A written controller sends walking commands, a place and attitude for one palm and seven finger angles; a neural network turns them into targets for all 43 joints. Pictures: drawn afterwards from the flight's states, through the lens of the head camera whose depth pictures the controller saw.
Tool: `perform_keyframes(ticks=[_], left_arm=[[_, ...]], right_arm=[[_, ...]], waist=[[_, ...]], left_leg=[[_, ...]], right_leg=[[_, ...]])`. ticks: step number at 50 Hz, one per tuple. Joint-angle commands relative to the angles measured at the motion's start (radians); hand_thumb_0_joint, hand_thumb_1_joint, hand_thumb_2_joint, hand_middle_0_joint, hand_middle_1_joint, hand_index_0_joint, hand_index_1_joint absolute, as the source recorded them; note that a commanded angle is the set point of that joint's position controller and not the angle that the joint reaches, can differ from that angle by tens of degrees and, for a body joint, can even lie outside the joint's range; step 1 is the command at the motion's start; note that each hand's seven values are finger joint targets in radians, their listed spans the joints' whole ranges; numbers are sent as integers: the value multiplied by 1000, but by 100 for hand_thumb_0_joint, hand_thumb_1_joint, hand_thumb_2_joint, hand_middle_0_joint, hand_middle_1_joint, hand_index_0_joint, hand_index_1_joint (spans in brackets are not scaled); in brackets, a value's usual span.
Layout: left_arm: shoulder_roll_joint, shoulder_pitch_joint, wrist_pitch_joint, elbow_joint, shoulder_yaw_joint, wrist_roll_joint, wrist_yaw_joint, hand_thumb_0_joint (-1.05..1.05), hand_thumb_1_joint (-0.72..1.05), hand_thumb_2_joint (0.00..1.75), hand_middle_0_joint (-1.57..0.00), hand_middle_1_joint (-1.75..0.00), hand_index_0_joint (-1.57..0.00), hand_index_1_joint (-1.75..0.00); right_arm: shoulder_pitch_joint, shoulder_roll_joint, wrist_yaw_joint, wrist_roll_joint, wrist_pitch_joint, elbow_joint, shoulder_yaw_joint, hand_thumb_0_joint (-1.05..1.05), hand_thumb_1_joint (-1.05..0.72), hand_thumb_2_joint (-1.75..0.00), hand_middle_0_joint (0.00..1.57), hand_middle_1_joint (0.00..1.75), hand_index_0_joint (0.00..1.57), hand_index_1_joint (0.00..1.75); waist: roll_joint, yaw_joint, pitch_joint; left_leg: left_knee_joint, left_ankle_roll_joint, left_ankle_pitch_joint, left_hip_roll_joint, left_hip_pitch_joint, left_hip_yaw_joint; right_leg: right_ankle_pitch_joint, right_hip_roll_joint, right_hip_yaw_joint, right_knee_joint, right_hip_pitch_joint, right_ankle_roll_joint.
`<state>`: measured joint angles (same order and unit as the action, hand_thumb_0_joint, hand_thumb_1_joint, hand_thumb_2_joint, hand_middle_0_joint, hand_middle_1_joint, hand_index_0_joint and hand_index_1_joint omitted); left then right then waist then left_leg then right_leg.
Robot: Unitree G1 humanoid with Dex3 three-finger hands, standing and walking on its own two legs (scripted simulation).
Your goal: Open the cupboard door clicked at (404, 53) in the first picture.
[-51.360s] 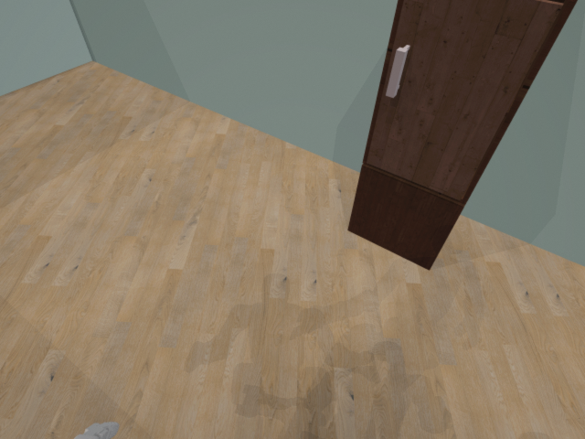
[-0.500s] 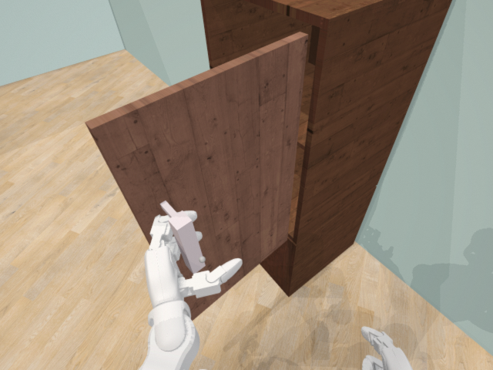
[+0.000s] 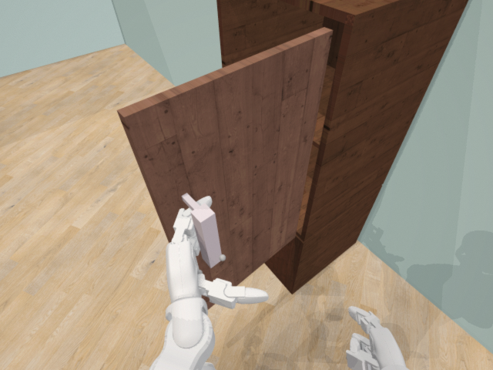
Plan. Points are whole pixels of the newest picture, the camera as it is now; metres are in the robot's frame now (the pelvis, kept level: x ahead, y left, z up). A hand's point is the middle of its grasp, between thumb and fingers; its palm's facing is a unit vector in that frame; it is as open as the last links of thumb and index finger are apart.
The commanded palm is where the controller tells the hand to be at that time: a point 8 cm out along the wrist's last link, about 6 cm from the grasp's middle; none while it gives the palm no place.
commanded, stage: slide the hand sideways off the handle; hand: left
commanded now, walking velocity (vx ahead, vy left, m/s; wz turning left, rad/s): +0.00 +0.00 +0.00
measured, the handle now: (200, 230) +0.32 +0.10 +0.08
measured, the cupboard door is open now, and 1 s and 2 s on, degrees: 94 97 97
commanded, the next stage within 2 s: draw the hand back to the body in 1.18 s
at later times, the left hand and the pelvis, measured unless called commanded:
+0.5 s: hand (212, 288) +0.22 +0.06 +0.08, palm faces -0.14 -0.99 +0.01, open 16.3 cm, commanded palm +0.20 +0.12 +0.08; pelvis -0.01 +0.02 +0.00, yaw -2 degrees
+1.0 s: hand (172, 319) +0.18 +0.11 +0.07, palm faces -0.08 -1.00 -0.03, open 16.3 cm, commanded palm +0.16 +0.17 +0.08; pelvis +0.00 +0.00 -0.01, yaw -1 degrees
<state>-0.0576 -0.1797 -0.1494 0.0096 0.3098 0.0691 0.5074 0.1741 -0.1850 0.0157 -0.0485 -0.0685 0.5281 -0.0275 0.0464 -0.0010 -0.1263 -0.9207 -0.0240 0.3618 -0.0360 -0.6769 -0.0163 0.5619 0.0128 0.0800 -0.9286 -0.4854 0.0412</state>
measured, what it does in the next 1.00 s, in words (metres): stands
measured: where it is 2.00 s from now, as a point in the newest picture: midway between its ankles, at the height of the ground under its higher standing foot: outside the picture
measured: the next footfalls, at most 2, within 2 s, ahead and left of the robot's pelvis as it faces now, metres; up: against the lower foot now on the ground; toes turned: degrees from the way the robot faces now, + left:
none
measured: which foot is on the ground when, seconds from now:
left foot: down 0.00-1.00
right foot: down 0.00-1.00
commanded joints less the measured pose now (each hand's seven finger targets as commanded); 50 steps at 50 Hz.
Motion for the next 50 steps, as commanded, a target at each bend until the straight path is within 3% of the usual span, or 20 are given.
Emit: perform_keyframes(ticks=[1,3,4,5,7,9,11,12,15,17,20,22,27,32,37,42,47,50], left_arm=[[50,289,-138,-266,92,61,-279,0,-50,30,-15,-30,-15,-30],[99,305,-185,-301,80,19,-411,0,-50,30,-15,-30,-15,-30],[96,300,-196,-286,86,-11,-471,0,-50,30,-15,-30,-15,-30],[72,268,-199,-285,86,-53,-513,0,-50,30,-15,-30,-15,-30],[29,220,-174,-275,68,-138,-542,0,-50,30,-15,-30,-15,-30],[26,154,-145,-250,5,-193,-519,0,-50,30,-15,-30,-15,-30],[37,156,-131,-258,-32,-191,-472,0,-50,30,-15,-30,-15,-30],[51,127,-132,-263,-46,-175,-446,0,-50,30,-15,-30,-15,-30],[70,84,-146,-291,-48,-108,-394,0,-50,30,-15,-30,-15,-30],[86,4,-155,-313,-50,-77,-381,0,-50,30,-15,-30,-15,-30],[88,-37,-165,-376,-29,-59,-380,0,-50,30,-15,-30,-15,-30],[108,-71,-162,-396,-41,-56,-382,0,-50,30,-15,-30,-15,-30],[140,-124,-158,-450,-78,-88,-405,0,-50,30,-15,-30,-15,-30],[134,-174,-181,-508,-64,-119,-449,0,-50,30,-15,-30,-15,-30],[190,-312,-187,-509,-130,-134,-490,0,-50,30,-15,-30,-15,-30],[231,-333,-190,-536,-177,-161,-535,0,-50,30,-15,-30,-15,-30],[273,-403,-215,-567,-266,-225,-592,0,-50,30,-15,-30,-15,-30],[286,-429,-228,-560,-295,-252,-624,0,-50,30,-15,-30,-15,-30]], right_arm=[[-37,-122,2,20,43,-161,47,0,-90,-90,20,30,20,30],[-44,-121,-9,28,51,-179,47,0,-90,-90,20,30,20,30],[-34,-120,-12,33,60,-179,44,0,-90,-90,20,30,20,30],[-31,-116,-13,42,71,-196,41,0,-90,-90,20,30,20,30],[-40,-115,-15,58,92,-220,32,0,-90,-90,20,30,20,30],[-53,-120,-22,63,107,-228,34,0,-90,-90,20,30,20,30],[-56,-126,-22,61,114,-230,33,0,-90,-90,20,30,20,30],[-53,-128,-18,58,118,-235,35,0,-90,-90,20,30,20,30],[-34,-123,-1,48,119,-242,39,0,-90,-90,20,30,20,30],[-26,-124,11,45,115,-258,43,0,-90,-90,20,30,20,30],[-24,-118,23,44,109,-280,44,0,-90,-90,20,30,20,30],[-19,-120,23,44,104,-286,45,0,-90,-90,20,30,20,30],[-11,-122,7,47,103,-299,43,0,-90,-90,20,30,20,30],[4,-124,-2,53,125,-302,42,0,-90,-90,20,30,20,30],[21,-126,-3,55,129,-311,48,0,-90,-90,20,30,20,30],[20,-127,-14,58,131,-318,50,0,-90,-90,20,30,20,30],[22,-123,-29,66,142,-311,56,0,-90,-90,20,30,20,30],[16,-124,-37,71,145,-307,58,0,-90,-90,20,30,20,30]], waist=[[-103,-77,-117],[-25,-58,-199],[-18,-73,-196],[0,-66,-197],[-27,-54,-189],[-96,-37,-147],[-130,-30,-125],[-133,-18,-125],[-98,-17,-111],[-76,0,-121],[-19,-3,-126],[-32,-2,-131],[-78,-15,-124],[-60,-30,-128],[-66,-9,-139],[-82,-18,-107],[-72,-4,-137],[-52,-7,-118]], left_leg=[[73,62,-162,40,235,-16],[61,66,-179,46,271,-8],[61,65,-171,44,289,-13],[69,64,-153,42,300,-16],[95,58,-107,38,303,-24],[118,51,-59,31,280,-26],[134,47,-35,30,269,-30],[139,46,-37,31,262,-29],[132,45,-48,26,251,-25],[130,43,-59,24,240,-22],[116,43,-63,22,240,-15],[113,44,-66,21,232,-15],[95,49,-65,23,216,-10],[75,52,-89,25,220,-15],[56,52,-132,30,193,-7],[32,56,-119,36,160,-1],[5,52,-140,42,139,4],[-4,50,-130,43,120,3]], right_leg=[[-400,-13,-75,164,-142,-21],[-428,-20,-82,148,-115,-15],[-406,-18,-73,149,-130,-14],[-376,-14,-68,157,-134,-14],[-301,-3,-48,180,-123,-14],[-244,4,-34,203,-125,-22],[-205,8,-25,204,-130,-24],[-199,7,-22,197,-122,-22],[-205,6,-20,166,-156,-18],[-206,7,-22,152,-148,-11],[-212,7,-25,134,-166,-7],[-215,10,-27,134,-154,-6],[-236,14,-32,139,-150,-16],[-268,16,-31,125,-165,-21],[-334,15,-34,105,-144,-23],[-352,11,-52,115,-150,-32],[-433,1,-78,114,-114,-46],[-432,-1,-83,114,-132,-52]])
